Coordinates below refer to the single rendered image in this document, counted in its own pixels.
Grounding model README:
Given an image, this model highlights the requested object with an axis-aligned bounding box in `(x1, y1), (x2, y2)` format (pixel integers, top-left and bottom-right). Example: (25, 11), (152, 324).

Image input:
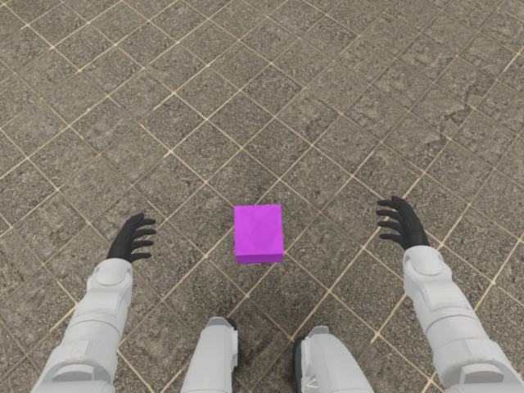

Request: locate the left robot forearm
(30, 258), (133, 393)

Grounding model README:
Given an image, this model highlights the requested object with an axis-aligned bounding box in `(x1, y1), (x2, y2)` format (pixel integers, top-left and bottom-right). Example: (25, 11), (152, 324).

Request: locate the carton
(234, 205), (284, 264)

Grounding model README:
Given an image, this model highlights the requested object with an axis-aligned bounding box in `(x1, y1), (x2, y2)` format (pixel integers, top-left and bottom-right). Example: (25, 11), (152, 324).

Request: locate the left robot hand
(106, 213), (156, 264)

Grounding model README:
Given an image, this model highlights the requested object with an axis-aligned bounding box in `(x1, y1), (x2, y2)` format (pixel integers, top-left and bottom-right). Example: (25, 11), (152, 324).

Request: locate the right robot forearm
(403, 246), (524, 389)

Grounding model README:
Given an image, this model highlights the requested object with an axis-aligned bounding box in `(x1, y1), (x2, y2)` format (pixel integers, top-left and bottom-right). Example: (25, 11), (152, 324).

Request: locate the left robot foot
(225, 318), (237, 386)

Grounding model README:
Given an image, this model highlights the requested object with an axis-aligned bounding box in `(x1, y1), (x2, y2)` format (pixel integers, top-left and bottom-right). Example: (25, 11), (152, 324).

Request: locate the robot right thigh
(301, 334), (374, 393)

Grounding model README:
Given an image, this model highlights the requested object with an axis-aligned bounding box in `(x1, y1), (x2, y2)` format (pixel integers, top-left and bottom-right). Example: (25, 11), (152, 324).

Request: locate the right robot hand
(376, 196), (430, 251)

